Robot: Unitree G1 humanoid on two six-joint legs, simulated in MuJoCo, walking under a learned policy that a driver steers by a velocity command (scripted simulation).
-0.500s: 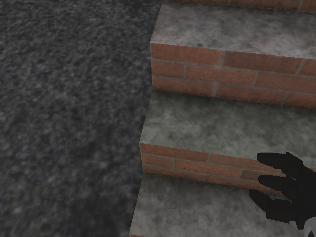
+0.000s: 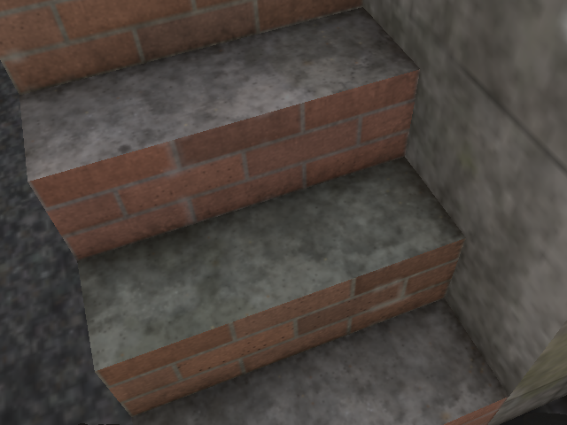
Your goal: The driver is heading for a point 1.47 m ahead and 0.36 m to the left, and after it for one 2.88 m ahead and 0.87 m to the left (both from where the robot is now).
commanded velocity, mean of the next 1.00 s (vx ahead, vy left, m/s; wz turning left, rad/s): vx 0.01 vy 0.00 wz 0.38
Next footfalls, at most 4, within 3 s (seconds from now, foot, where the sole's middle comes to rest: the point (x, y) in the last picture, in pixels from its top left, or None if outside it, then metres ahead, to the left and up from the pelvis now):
0.34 left None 0.00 0.10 -0.76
0.76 right None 0.07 -0.09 -0.76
1.12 left None -0.09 0.06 -0.76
1.54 right None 0.00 -0.20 -0.76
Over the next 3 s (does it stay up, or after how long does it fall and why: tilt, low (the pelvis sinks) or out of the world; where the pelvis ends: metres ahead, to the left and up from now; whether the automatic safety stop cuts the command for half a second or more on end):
stays up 0.45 -0.09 0.26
